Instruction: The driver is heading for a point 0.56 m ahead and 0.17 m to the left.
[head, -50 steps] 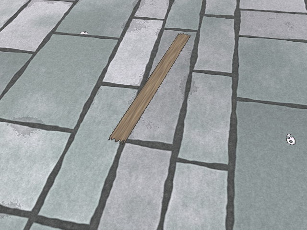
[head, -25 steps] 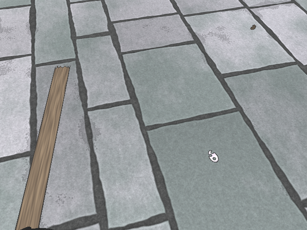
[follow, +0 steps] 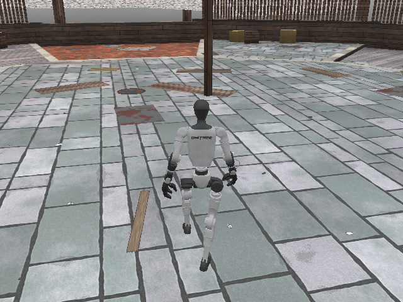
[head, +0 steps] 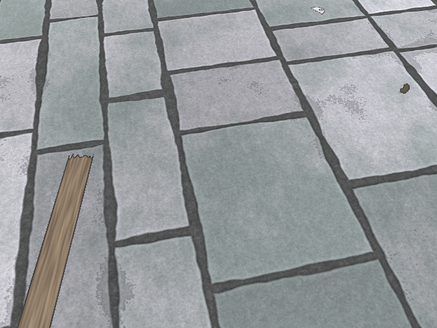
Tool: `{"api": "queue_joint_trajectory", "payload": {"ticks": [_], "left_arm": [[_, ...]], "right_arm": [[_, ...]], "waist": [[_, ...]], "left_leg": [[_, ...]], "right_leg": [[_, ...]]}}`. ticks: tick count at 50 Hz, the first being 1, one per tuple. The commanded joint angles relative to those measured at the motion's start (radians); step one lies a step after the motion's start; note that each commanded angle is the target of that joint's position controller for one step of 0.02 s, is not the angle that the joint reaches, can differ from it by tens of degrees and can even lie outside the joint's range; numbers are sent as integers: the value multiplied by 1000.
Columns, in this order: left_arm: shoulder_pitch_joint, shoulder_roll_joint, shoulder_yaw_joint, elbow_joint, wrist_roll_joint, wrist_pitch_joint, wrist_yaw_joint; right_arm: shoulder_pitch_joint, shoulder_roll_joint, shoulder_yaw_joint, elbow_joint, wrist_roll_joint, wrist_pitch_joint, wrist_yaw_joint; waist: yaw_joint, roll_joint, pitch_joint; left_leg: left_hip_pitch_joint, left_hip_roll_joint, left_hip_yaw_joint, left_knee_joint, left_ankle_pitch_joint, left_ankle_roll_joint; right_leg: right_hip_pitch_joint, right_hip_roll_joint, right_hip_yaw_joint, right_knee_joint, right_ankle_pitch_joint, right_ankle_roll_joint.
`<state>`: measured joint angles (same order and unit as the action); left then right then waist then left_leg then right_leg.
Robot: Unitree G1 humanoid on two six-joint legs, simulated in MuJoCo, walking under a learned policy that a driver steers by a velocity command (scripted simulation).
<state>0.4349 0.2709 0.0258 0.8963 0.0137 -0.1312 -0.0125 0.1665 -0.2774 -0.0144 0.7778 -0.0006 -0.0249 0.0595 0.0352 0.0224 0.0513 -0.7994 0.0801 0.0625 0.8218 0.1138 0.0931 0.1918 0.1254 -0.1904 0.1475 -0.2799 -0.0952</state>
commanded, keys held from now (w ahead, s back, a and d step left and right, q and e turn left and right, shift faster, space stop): q+shift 0.62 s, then shift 0.38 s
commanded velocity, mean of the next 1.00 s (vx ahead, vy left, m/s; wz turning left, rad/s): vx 0.24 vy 0.00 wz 0.72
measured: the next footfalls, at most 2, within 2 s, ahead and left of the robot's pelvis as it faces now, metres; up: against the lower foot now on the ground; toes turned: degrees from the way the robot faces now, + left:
left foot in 0.10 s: +0.32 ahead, +0.05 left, +0.00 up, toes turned +7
right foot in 0.50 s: +0.57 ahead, -0.01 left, +0.00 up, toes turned +41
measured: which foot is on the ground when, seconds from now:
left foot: up 0.00-0.08, down 0.10-0.50, up 0.52-0.86, down 0.88-1.00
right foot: down 0.00-0.10, up 0.12-0.48, down 0.50-0.88, up 0.90-1.00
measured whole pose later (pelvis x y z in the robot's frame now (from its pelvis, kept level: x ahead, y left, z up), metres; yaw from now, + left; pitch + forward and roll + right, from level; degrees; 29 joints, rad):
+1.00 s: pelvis +0.38 +0.02 +0.01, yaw +46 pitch +1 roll -2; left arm 0.20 0.31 0.08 0.73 0.01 0.02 0.03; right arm 0.19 -0.25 -0.02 0.65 -0.03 0.03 -0.01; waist 0.01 -0.03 0.02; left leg -0.30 -0.02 -0.05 0.54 -0.26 0.03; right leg -0.50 -0.02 0.01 0.92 -0.42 0.06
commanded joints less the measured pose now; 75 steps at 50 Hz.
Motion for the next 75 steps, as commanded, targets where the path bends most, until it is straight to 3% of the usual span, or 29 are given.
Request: {"api": "queue_joint_trajectory", "payload": {"ticks": [1,3,5,6,7,8,9,10,12,14,16,20,23,24,26,27,28,30,34,40,43,45,46,51,55,58,61,63,75], "left_arm": [[-39,127,13,-55,-8,-19,32],[-56,173,26,-64,-2,6,69],[-193,219,46,-103,2,35,74],[-246,133,31,-128,2,32,42],[-88,34,-13,-240,-15,2,35],[-128,138,-4,-256,-26,-19,25],[-197,154,3,-297,-45,-24,22],[-213,144,7,-293,-26,-18,22],[-195,161,18,-294,-2,14,24],[-255,120,15,-315,24,33,37],[-291,74,-4,-351,12,45,47],[-410,84,7,-387,-17,55,48],[-408,123,30,-377,-17,46,39],[-339,128,38,-347,-11,37,38],[-254,141,36,-358,24,55,52],[-264,187,54,-339,20,69,53],[-331,124,54,-378,14,75,65],[-370,81,36,-394,10,102,73],[-338,139,59,-337,19,122,68],[-328,174,75,-289,-20,132,40],[-267,150,65,-244,-41,135,38],[-294,75,44,-296,0,122,35],[-359,152,69,-295,-3,122,43],[-221,100,69,-214,-8,148,53],[-286,55,40,-236,-19,141,41],[-227,58,37,-207,-20,137,32],[-233,169,59,-184,0,134,33],[-264,76,35,-198,4,123,24],[-245,56,20,-148,-2,103,37]], "right_arm": [[-61,-30,5,-67,-14,-22,17],[94,-77,-11,-16,-37,-20,15],[506,-171,-61,99,-39,-17,-11],[483,-201,-76,113,-9,-16,-42],[377,-284,-74,13,-23,-49,-37],[310,-266,-95,-48,-24,-48,-34],[223,-231,-91,-89,0,-53,-38],[110,-185,-79,-113,23,-52,-36],[36,-177,-76,-157,13,-52,-45],[20,-148,-72,-160,23,-42,-56],[50,-203,-97,-150,29,-13,-82],[96,-198,-111,-145,55,52,-122],[39,-145,-103,-189,29,63,-126],[-6,-120,-95,-212,27,62,-120],[114,-16,-58,-220,-1,58,-106],[277,-110,-73,-238,20,45,-69],[208,-205,-99,-191,34,52,-65],[87,-226,-109,-201,31,85,-79],[47,-97,-62,-244,17,77,-86],[53,-111,-53,-220,7,74,-69],[111,-120,-62,-188,-2,76,-57],[76,-255,-88,-210,-37,78,-63],[56,-206,-76,-225,-58,59,-68],[-77,-82,-35,-201,-18,23,-76],[-8,-96,-44,-165,-13,36,-77],[-14,-81,-39,-142,5,41,-78],[86,-51,-37,-118,-16,9,-68],[-16,-86,-47,-113,-20,13,-72],[26,-40,-57,-35,-12,30,-92]], "waist": [[-44,-83,47],[-120,-109,-45],[-332,-71,-207],[-288,155,-149],[-127,342,-354],[-172,52,-520],[-110,-84,-328],[-24,-241,-165],[29,-181,-27],[24,-180,-24],[-1,-51,-88],[-63,43,-213],[-45,126,-182],[-5,117,-196],[-45,-167,-321],[-143,-362,-430],[-80,-222,-339],[-50,-61,-202],[-45,-115,-163],[-37,-186,-212],[-67,-160,-179],[-55,279,-130],[-98,174,-104],[-4,97,-110],[-59,123,-127],[-20,108,-116],[-98,-169,-133],[-40,-95,-92],[-36,-21,-50]], "left_leg": [[240,-98,135,-138,87,38],[435,-193,168,-202,26,49],[848,-168,18,-268,55,135],[971,-79,-97,-292,328,163],[1317,184,-647,-226,549,397],[1311,231,-794,-375,242,419],[1130,185,-765,-473,-19,380],[885,141,-692,-548,-92,319],[578,73,-590,-573,173,308],[418,-83,-408,-552,273,211],[414,-116,-373,-463,499,185],[505,-174,-417,-358,212,15],[546,-166,-521,-275,-19,-13],[534,-183,-511,-172,-108,-29],[234,-331,-311,249,-872,-101],[144,-218,-277,455,-856,-137],[119,-144,-235,527,-741,-172],[129,-100,-187,535,-586,-193],[251,-83,-95,323,-558,-172],[460,-77,-74,-44,-486,-121],[675,-109,-52,-356,-330,-42],[640,293,-550,-541,-266,191],[563,273,-536,-559,-275,225],[534,102,-286,-469,-6,115],[616,107,-309,-416,17,133],[589,90,-333,-395,-39,111],[514,-60,-185,-373,-304,-36],[554,-72,-169,-345,-319,-63],[581,-61,-180,-354,-258,-68]], "right_leg": [[-154,-248,-58,49,1245,108],[-115,-274,-51,316,1451,127],[-307,-256,-21,948,1176,143],[-575,-48,-14,1324,-14,152],[-953,24,292,1701,-393,237],[-947,-20,427,1636,-294,193],[-986,-58,415,1490,-247,155],[-940,-101,361,1374,-187,127],[-822,-132,355,1234,-184,160],[-705,-131,292,981,-83,178],[-653,-78,270,743,-3,213],[-571,9,284,447,245,211],[-520,-23,353,297,313,184],[-426,-71,363,202,427,156],[-19,-427,679,306,952,-47],[10,-676,971,269,748,-232],[-84,-566,890,243,500,-225],[-280,-400,611,216,272,-111],[-418,-326,422,165,433,-129],[-414,-369,366,179,358,-144],[-544,-324,309,259,159,-43],[-812,-121,136,571,-279,118],[-771,-159,230,770,-290,136],[-674,-163,228,885,-108,185],[-581,-163,207,600,-146,179],[-424,-147,190,276,63,151],[-334,-253,291,310,293,49],[-420,-220,280,276,113,54],[-462,-185,254,277,46,77]]}}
